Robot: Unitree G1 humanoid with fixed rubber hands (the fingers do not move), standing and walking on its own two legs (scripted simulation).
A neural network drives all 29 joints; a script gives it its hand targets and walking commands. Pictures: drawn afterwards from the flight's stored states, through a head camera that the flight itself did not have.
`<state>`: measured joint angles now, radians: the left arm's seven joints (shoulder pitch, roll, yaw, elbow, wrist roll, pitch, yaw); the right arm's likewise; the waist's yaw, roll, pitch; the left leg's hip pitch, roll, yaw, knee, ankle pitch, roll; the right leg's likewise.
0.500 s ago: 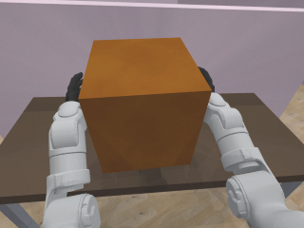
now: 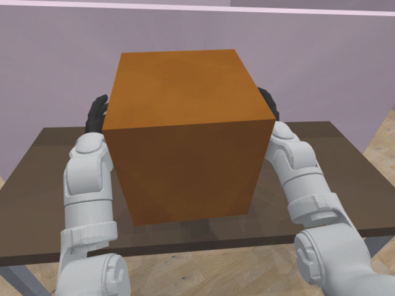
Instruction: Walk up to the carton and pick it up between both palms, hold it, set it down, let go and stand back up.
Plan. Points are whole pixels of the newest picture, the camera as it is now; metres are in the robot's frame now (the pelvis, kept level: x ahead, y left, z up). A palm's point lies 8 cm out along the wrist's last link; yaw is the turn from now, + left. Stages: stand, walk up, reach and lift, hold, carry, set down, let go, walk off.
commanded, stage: hold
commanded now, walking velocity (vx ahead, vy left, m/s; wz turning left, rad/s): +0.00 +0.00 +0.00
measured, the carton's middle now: (185, 135) +0.39 +0.01 +0.18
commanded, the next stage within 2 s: set down in 1.24 s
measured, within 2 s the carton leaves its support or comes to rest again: neither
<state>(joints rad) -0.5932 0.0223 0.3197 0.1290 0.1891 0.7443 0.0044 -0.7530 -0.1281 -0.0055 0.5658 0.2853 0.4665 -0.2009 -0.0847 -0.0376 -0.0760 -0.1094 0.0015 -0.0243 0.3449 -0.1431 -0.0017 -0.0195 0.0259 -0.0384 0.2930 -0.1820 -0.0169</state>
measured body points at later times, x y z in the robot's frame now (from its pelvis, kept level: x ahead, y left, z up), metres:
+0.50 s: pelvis +0.00 +0.00 +0.00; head -0.07 +0.02 +0.45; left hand +0.37 +0.17 +0.21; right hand +0.38 -0.16 +0.21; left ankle +0.03 +0.12 -0.75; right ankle -0.01 -0.10 -0.75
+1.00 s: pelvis +0.00 +0.00 +0.00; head -0.07 +0.02 +0.44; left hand +0.37 +0.17 +0.21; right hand +0.38 -0.16 +0.21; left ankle +0.03 +0.12 -0.75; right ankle -0.01 -0.10 -0.75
